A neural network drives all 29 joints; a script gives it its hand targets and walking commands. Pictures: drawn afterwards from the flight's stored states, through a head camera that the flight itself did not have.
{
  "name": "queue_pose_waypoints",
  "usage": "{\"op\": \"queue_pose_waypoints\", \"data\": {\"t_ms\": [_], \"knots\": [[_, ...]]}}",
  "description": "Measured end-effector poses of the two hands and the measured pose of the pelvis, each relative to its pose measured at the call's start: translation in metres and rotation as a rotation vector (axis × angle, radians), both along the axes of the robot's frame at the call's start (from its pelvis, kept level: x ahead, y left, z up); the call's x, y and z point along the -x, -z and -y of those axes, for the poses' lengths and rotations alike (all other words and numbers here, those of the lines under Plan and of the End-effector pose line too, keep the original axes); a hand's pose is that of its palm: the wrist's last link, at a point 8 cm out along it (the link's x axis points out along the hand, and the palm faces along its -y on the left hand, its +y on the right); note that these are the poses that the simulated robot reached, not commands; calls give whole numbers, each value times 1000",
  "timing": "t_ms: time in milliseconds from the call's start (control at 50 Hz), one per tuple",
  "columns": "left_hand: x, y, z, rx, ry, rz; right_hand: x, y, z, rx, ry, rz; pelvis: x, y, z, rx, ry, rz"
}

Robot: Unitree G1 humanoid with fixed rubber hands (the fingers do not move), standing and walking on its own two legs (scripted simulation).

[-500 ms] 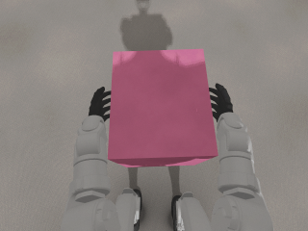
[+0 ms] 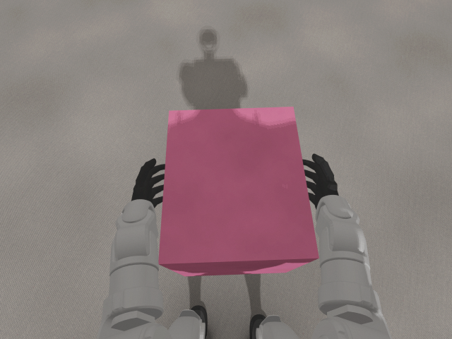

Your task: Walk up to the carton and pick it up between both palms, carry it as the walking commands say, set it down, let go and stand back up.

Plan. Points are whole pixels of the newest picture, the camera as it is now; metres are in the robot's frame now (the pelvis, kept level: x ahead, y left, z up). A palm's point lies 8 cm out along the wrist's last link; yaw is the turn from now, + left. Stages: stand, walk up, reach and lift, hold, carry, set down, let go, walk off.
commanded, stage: reach and lift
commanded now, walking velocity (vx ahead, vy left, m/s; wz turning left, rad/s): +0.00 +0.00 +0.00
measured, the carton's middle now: (233, 200) +0.40 +0.01 -0.11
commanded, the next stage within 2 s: hold in 1.90 s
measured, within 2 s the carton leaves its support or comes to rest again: neither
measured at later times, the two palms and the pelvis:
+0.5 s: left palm (132, 200) +0.34 +0.17 +0.04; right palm (343, 196) +0.35 -0.16 +0.04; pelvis +0.01 +0.00 +0.04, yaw +0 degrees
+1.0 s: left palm (117, 202) +0.32 +0.17 +0.09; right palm (362, 197) +0.33 -0.16 +0.10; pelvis +0.03 +0.00 +0.05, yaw +0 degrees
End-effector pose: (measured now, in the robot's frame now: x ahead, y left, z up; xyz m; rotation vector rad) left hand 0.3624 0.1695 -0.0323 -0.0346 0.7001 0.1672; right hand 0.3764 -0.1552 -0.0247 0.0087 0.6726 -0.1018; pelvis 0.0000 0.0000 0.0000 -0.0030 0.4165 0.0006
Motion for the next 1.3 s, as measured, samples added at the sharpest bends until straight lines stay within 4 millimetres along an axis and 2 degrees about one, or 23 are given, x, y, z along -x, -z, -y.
{"op": "queue_pose_waypoints", "data": {"t_ms": [420, 840, 1080, 1300], "knots": [[19, -58, 2, -15, 11, 15, 21, -56, 3, 11, -7, 14, -11, -32, -1, -5, 5, 222], [40, -110, 1, -15, -9, 55, 38, -106, 1, 6, -13, 53, -23, -48, 4, -7, 4, 442], [47, -127, 3, -13, 6, 68, 49, -127, 3, 17, -1, 66, -27, -50, 4, -6, -1, 518], [50, -128, 6, -18, 27, 54, 58, -127, 6, 28, 12, 51, -28, -49, 2, -6, -9, 545]]}}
